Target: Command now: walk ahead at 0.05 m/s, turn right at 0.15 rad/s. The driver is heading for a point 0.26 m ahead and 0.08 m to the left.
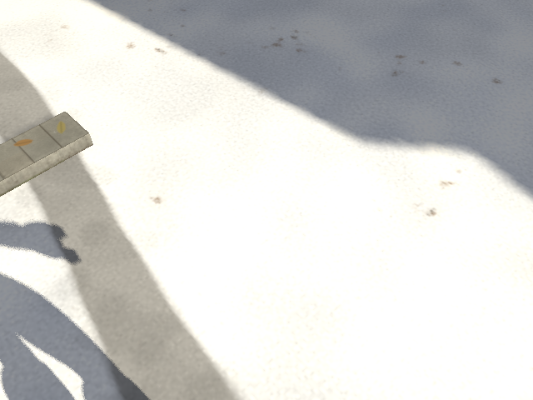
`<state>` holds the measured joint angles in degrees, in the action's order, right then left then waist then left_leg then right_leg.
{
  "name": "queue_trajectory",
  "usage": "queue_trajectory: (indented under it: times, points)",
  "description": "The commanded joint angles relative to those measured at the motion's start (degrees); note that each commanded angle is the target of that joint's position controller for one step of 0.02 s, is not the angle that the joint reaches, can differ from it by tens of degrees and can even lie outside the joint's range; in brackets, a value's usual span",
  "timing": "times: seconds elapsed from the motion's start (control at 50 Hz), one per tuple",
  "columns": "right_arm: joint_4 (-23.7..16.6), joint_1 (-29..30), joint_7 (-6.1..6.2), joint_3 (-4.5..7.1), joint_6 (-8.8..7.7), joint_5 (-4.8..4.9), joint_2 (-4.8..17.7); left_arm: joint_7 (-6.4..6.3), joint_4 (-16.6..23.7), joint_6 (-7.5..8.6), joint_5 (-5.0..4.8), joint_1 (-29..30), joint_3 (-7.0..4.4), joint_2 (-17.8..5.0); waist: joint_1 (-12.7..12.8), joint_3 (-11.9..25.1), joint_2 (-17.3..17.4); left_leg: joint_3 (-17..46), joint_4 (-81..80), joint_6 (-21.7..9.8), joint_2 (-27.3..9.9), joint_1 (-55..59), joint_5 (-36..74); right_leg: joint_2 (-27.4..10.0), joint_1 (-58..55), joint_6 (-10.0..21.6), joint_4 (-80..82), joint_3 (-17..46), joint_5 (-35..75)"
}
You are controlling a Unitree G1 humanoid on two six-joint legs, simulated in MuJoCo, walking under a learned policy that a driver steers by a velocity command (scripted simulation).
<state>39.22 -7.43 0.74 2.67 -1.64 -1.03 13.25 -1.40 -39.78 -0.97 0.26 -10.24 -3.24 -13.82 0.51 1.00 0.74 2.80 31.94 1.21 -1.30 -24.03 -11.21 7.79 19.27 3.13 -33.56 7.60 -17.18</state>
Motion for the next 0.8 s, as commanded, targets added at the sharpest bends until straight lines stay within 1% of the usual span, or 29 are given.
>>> queue_trajectory:
  times: [0.02, 0.04, 0.06, 0.08, 0.1, 0.12, 0.14, 0.16, 0.22, 0.28, 0.44, 0.8]
  points:
    - [-4.3, 0.01, 0.02, 2.45, -0.91, -1.57, 9.04, 0.06, 2.2, 1.59, 0.37, -8.58, -0.65, -3.64, 3.47, 10.9, 12.51, 15.05, -5.7, -13.02, -15.72, 19.57, 31.42, -4.28, 4.44, -1.58, -4.25, 1.71, -5.52]
    - [-4.0, 0.37, 0.17, 1.83, -0.83, -0.7, 5.89, 0.24, 2.76, 1.67, 0.5, -5.34, -0.98, -5.69, 2.22, 9.33, 12.63, 17.46, -7.63, -14.92, -16.11, 16.04, 26.5, -6.29, 2.48, -3.12, -3.51, 0.28, -5.16]
    - [-3.97, 0.93, 0.17, 1.66, -0.72, -0.21, 5.13, 0.31, 3.34, 1.29, 0.31, -2.28, -1.28, -5.93, 1.43, 8.05, 10.95, 15.35, -7.46, -12.8, -13.31, 14.42, 22.01, -6.92, 0.63, -3.44, -1.63, -0.4, -1.57]
    - [-4.28, 1.38, 0.06, 1.82, -0.56, 0.1, 5.74, 0.42, 3.16, 0.56, 0.46, -1.41, -1.22, -4.93, 1.45, 7.05, 9.16, 12.43, -6.92, -10.36, -10.54, 12.39, 17.22, -6.77, -1.46, -3.35, -0.01, -0.86, 1.49]
    - [-4.96, 2.08, -0.08, 1.92, -0.61, 0.44, 5.8, 0.63, 3.36, -0.05, 0.85, -1.32, -1.33, -4.88, 1.24, 5.43, 7.26, 9.8, -6.96, -8.12, -8.46, 10.33, 10.76, -6.98, -2.61, -2.77, 2.03, -0.55, 3.64]
    - [-5.54, 2.75, -0.16, 2.01, -0.68, 0.42, 5.94, 0.9, 3.15, -0.28, 0.74, -1.33, -1.37, -4.48, 1.05, 3.96, 4.91, 6.88, -6.13, -6.11, -6.26, 9.85, 7.0, -7.07, -2.56, -1.75, 3.21, -0.03, 5.41]
    - [-5.84, 2.37, -0.23, 2.2, -0.75, 0.33, 6.12, 1.01, 3.1, -0.22, 0.38, -0.97, -1.35, -4.13, 0.4, 3.21, 3.16, 4.96, -5.05, -4.8, -4.53, 9.95, 5.71, -7.17, -2.47, -0.75, 3.75, 0.44, 6.89]
    - [-6.04, 1.94, -0.26, 2.25, -0.84, 0.32, 5.82, 1.0, 3.09, -0.03, 0.18, -0.76, -1.38, -3.97, -0.05, 3.31, 2.08, 3.89, -4.14, -4.25, -3.66, 10.61, 6.0, -7.54, -2.52, -0.08, 4.12, 0.98, 8.15]
    - [-6.6, 1.31, -0.28, 2.13, -0.82, 0.55, 4.45, 1.06, 3.16, 0.76, 0.09, -0.09, -1.4, -3.43, -0.72, 4.13, 0.24, 2.49, -1.74, -4.18, -2.6, 13.05, 10.26, -8.29, -2.62, 0.18, 4.46, 1.91, 11.34]
    - [-7.19, 1.45, -0.5, 2.28, -0.6, 0.63, 4.27, 1.13, 3.18, 1.13, 0.01, 0.21, -1.38, -2.99, -0.88, 3.94, -1.21, 2.11, -1.09, -4.26, -2.13, 13.75, 10.89, -8.45, -2.81, -0.18, 4.61, 2.06, 11.99]
    - [-8.01, 2.03, -1.07, 2.42, -0.55, 0.75, 3.94, 0.95, 3.2, 1.34, -0.13, 0.49, -1.43, -2.92, -0.62, 2.52, -1.23, 1.97, -1.67, -3.87, -1.52, 13.39, 9.85, -8.8, -3.99, -0.68, 5.02, 2.23, 11.92]
    - [-8.52, 0.77, -0.66, 2.48, -0.43, 0.65, 3.49, 0.84, 2.09, 1.85, -0.09, 0.89, -1.14, -2.06, -0.57, 1.53, -0.91, 2.29, -2.91, -3.81, -1.33, 13.24, 6.71, -8.81, -3.64, -1.24, 6.1, 1.55, 8.32]
